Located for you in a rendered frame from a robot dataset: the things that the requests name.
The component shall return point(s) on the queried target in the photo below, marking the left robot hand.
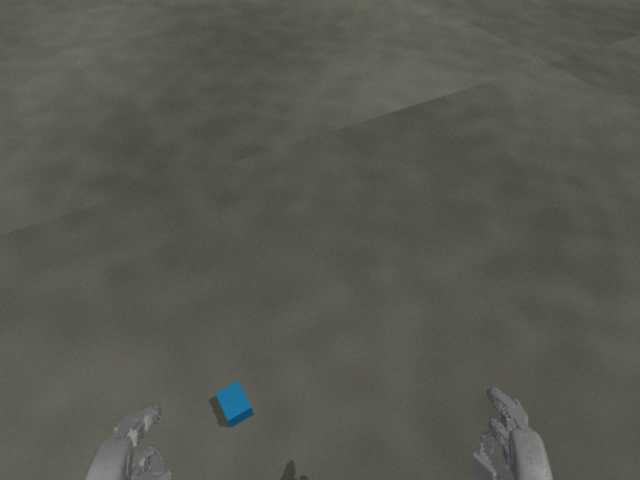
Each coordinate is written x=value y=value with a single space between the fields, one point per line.
x=114 y=460

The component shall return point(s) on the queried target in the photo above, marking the right robot hand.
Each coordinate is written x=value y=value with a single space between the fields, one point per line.
x=523 y=449

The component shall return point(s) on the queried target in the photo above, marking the small box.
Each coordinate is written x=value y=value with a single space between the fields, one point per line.
x=234 y=403

